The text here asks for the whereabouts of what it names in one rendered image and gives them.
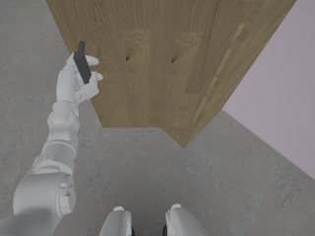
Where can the right robot thigh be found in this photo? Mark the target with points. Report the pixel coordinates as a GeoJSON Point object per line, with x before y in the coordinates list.
{"type": "Point", "coordinates": [181, 222]}

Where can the robot left upper arm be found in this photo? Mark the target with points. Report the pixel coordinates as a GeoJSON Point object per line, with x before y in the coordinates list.
{"type": "Point", "coordinates": [41, 201]}

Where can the left robot thigh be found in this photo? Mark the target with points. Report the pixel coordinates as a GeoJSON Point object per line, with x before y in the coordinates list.
{"type": "Point", "coordinates": [118, 223]}

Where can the left robot forearm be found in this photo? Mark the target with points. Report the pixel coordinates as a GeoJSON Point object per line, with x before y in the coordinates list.
{"type": "Point", "coordinates": [60, 148]}

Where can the robot thigh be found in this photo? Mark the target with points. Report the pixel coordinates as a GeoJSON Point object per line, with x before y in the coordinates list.
{"type": "Point", "coordinates": [118, 223]}
{"type": "Point", "coordinates": [181, 222]}

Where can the left robot hand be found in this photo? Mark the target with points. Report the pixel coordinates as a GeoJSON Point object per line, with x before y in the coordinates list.
{"type": "Point", "coordinates": [71, 87]}

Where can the handle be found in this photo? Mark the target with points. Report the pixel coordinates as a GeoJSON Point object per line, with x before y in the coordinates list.
{"type": "Point", "coordinates": [82, 63]}

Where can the cupboard door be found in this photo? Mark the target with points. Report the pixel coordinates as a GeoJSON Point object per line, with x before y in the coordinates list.
{"type": "Point", "coordinates": [158, 58]}

